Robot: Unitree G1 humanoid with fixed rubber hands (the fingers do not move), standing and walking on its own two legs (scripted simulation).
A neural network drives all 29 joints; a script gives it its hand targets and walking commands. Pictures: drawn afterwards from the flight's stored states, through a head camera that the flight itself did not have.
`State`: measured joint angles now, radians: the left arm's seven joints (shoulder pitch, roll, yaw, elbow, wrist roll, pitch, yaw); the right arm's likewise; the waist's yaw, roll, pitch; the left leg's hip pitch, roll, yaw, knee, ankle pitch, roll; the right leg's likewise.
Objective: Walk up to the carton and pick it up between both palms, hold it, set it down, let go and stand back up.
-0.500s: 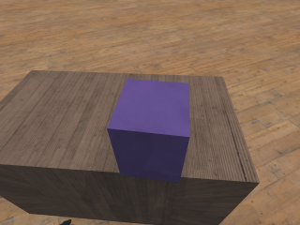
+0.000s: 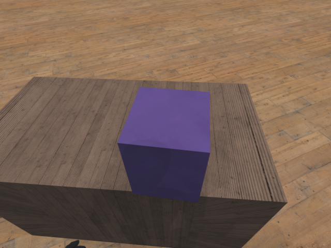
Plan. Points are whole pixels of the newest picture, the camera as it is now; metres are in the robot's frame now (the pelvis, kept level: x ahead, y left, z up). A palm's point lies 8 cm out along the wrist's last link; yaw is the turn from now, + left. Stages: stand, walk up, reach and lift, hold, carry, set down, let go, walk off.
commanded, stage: stand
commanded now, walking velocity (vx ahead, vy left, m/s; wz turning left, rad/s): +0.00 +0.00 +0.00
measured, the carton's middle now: (169, 145) +0.41 +0.01 +0.01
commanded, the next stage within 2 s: none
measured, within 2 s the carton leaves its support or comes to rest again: neither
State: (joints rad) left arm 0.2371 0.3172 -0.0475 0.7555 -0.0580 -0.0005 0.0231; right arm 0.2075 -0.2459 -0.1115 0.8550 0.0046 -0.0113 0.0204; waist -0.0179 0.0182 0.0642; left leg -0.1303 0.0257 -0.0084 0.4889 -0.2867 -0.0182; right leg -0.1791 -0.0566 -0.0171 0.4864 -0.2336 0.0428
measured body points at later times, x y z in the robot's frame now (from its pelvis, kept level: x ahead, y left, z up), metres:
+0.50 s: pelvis +0.00 +0.00 +0.00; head +0.00 -0.01 +0.45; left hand +0.12 +0.27 -0.10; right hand +0.10 -0.27 -0.13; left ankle -0.01 +0.14 -0.74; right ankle +0.02 -0.14 -0.74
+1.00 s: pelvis +0.00 +0.00 +0.00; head +0.01 -0.01 +0.45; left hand +0.13 +0.27 -0.10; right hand +0.10 -0.27 -0.13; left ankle -0.01 +0.14 -0.74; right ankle +0.02 -0.14 -0.74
